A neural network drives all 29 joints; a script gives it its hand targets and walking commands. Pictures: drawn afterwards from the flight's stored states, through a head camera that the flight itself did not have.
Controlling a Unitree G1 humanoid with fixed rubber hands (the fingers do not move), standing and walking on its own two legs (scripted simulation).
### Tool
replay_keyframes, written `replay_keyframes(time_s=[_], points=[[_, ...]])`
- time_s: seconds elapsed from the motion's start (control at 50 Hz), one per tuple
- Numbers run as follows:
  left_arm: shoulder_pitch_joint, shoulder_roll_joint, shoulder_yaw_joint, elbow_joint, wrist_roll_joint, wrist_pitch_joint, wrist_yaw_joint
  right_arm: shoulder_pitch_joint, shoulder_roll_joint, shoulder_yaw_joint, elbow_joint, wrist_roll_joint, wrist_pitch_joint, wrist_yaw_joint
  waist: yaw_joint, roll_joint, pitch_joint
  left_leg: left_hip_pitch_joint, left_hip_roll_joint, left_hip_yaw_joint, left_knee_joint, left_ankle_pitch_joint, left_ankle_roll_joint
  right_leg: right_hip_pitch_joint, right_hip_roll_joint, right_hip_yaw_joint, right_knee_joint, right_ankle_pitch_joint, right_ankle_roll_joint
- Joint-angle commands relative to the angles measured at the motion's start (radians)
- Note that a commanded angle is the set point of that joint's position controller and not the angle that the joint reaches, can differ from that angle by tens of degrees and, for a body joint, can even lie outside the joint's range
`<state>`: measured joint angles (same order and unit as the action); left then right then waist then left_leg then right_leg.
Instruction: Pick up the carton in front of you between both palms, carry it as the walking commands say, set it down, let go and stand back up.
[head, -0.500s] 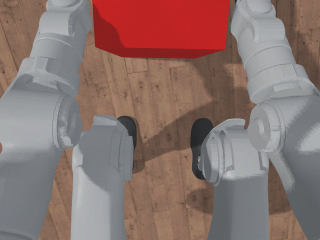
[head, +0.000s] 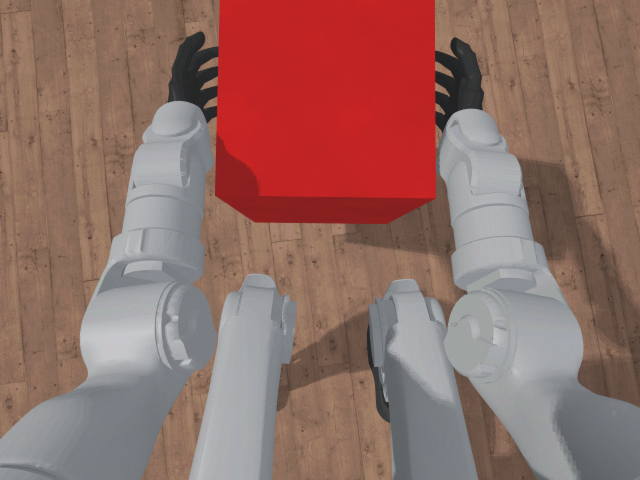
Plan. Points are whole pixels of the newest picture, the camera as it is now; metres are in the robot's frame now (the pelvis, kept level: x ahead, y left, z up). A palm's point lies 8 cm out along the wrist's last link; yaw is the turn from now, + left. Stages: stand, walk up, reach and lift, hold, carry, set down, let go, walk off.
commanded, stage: reach and lift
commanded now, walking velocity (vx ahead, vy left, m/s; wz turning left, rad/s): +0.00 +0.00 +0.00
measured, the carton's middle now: (323, 136) +0.51 +0.02 -0.14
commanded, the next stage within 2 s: none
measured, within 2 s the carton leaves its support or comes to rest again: neither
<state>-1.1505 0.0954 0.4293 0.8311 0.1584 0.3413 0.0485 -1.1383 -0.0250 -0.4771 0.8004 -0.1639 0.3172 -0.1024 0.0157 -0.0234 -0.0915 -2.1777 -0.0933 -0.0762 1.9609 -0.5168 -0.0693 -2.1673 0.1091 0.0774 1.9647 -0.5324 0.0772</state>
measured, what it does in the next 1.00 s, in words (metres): rises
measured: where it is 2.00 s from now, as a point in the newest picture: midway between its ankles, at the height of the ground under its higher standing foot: (322, 383)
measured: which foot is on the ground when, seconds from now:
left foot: down 0.00-1.00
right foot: down 0.00-1.00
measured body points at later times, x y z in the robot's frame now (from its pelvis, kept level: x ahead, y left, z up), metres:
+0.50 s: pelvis +0.03 +0.00 +0.12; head +0.24 +0.01 +0.52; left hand +0.49 +0.17 +0.07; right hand +0.49 -0.14 +0.07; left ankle +0.12 +0.13 -0.40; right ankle +0.12 -0.13 -0.40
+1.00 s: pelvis +0.08 +0.00 +0.27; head +0.18 +0.00 +0.71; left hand +0.44 +0.16 +0.23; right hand +0.45 -0.14 +0.23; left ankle +0.12 +0.13 -0.40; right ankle +0.12 -0.13 -0.40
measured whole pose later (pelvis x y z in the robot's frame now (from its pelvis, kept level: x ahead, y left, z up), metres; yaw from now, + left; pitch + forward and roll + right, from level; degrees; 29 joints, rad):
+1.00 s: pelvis +0.08 +0.00 +0.27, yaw +1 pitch +22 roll +0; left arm -0.47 -0.10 0.34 0.60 0.19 0.33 0.03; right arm -0.47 0.13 -0.35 0.60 -0.18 0.31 -0.06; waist 0.00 -0.01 -0.21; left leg -0.99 -0.08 -0.13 1.01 -0.40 -0.03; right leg -0.99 0.08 0.13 1.02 -0.42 0.03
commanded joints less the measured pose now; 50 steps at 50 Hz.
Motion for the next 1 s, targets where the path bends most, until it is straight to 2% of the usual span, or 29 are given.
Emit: replay_keyframes(time_s=[0.0, 0.14, 0.34, 0.46, 0.66, 0.98], points=[[-0.64, -1.042, -0.377, -0.016, -0.078, -0.008, -0.258, -0.671, 1.02, 0.405, 0.016, 0.072, 0.004, 0.251, 0.011, 0.019, -0.939, 0.55, -0.068, 0.176, -0.261, 0.077, 0.051, 0.492, 0.074, -0.175, -0.256, 0.066, -0.06], [-0.599, -1.08, -0.385, -0.042, -0.061, 0.01, -0.268, -0.616, 1.065, 0.418, 0.005, 0.063, 0.025, 0.271, 0.015, 0.021, -1.038, 0.693, -0.072, 0.175, -0.366, 0.09, 0.049, 0.61, 0.077, -0.171, -0.363, 0.076, -0.049], [-0.45, -1.185, -0.549, -0.158, -0.138, 0.027, -0.269, -0.463, 1.152, 0.589, -0.115, 0.137, 0.039, 0.285, 0.013, 0.028, -1.135, 0.927, -0.077, 0.155, -0.481, 0.246, 0.032, 0.815, 0.08, -0.154, -0.482, 0.213, -0.038], [-0.33, -1.209, -0.599, -0.178, -0.15, 0.021, -0.26, -0.342, 1.175, 0.642, -0.133, 0.153, 0.034, 0.281, 0.011, 0.025, -1.046, 1.024, -0.078, 0.131, -0.577, 0.256, 0.029, 0.921, 0.079, -0.132, -0.58, 0.228, -0.036], [-0.132, -1.226, -0.601, -0.164, -0.119, -0.009, -0.251, -0.134, 1.192, 0.638, -0.112, 0.121, 0.01, 0.275, 0.003, 0.023, -0.861, 1.197, -0.07, 0.089, -0.771, 0.263, 0.037, 1.119, 0.066, -0.083, -0.778, 0.246, -0.043], [0.179, -1.238, -0.67, -0.229, -0.096, -0.031, -0.246, 0.183, 1.195, 0.71, -0.17, 0.096, -0.007, 0.278, -0.007, 0.028, -0.626, 1.592, -0.037, 0.014, -1.118, 0.411, 0.055, 1.532, 0.026, -0.006, -1.129, 0.404, -0.061]])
